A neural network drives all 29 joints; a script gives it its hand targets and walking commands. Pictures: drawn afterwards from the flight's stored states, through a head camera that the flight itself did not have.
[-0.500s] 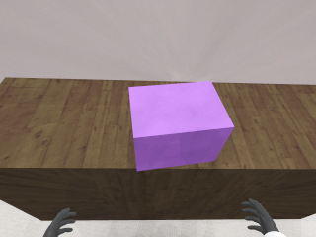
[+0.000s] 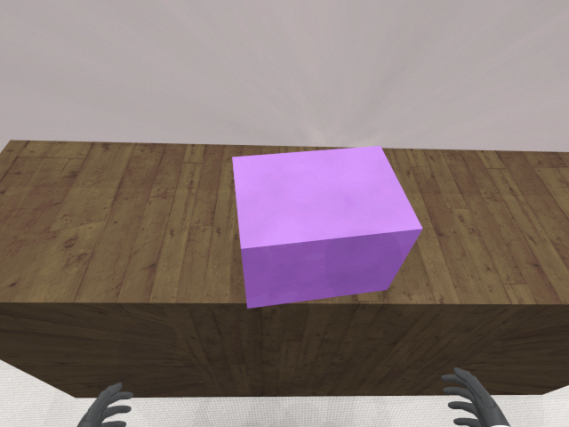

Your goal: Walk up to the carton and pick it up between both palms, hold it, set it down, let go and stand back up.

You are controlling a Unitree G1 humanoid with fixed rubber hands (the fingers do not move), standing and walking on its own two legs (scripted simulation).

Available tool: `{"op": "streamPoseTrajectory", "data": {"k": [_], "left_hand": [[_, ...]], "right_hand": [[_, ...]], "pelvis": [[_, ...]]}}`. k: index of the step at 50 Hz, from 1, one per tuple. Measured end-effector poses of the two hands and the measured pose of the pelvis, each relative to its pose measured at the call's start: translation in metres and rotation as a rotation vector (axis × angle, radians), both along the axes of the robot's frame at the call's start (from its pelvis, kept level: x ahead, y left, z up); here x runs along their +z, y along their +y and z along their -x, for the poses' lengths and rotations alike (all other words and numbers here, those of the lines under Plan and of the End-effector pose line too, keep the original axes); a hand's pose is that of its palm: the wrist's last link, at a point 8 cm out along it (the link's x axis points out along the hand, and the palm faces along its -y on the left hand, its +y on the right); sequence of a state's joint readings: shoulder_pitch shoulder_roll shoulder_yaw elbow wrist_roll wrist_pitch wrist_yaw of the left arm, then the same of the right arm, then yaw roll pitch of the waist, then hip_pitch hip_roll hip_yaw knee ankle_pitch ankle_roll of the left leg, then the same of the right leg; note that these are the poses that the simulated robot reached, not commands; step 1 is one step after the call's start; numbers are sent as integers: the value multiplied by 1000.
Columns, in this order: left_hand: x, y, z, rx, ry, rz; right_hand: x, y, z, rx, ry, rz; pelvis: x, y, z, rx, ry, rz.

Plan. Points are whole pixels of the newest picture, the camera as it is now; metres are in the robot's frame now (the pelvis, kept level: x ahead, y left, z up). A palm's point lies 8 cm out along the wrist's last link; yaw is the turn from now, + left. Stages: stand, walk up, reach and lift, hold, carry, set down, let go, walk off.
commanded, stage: stand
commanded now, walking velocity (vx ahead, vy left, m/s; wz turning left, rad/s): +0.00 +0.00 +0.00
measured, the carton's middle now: (313, 227) +0.40 -0.04 +0.03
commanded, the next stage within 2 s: none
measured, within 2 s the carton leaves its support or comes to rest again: neither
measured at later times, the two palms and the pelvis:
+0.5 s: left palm out of the picture +0.12 +0.28 -0.10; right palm out of the picture +0.12 -0.29 -0.08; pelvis +0.00 +0.00 +0.00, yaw +0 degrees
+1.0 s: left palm out of the picture +0.11 +0.28 -0.09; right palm out of the picture +0.10 -0.30 -0.08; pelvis +0.00 +0.00 +0.02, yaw +0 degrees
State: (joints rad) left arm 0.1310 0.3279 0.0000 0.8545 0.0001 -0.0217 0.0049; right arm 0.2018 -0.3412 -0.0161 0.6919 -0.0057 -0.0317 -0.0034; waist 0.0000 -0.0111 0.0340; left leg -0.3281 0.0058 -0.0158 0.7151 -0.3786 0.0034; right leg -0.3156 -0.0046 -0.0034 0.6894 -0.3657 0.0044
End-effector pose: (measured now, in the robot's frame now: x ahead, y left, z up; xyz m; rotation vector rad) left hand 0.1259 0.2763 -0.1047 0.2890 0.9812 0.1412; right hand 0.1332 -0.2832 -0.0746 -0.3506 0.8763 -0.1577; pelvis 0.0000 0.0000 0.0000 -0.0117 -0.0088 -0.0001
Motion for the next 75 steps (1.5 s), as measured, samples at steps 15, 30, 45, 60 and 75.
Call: {"op": "streamPoseTrajectory", "data": {"k": [15,30,45,60,75], "left_hand": [[1,4,-1,7,7,-3],[4,7,5,17,34,-12],[9,5,16,29,66,-21],[15,6,21,38,84,-25],[17,9,28,45,96,-25]], "right_hand": [[-2,-2,8,-13,27,5],[-2,-5,15,-23,51,4],[-2,-11,25,-36,80,-4],[-3,-14,38,-53,124,-8],[-3,-14,50,-69,159,-7]], "pelvis": [[2,2,0,0,-11,3],[6,1,1,0,-18,2],[13,-4,3,1,-26,-6],[19,-4,5,1,-32,-7],[23,-3,7,1,-42,-5]]}}
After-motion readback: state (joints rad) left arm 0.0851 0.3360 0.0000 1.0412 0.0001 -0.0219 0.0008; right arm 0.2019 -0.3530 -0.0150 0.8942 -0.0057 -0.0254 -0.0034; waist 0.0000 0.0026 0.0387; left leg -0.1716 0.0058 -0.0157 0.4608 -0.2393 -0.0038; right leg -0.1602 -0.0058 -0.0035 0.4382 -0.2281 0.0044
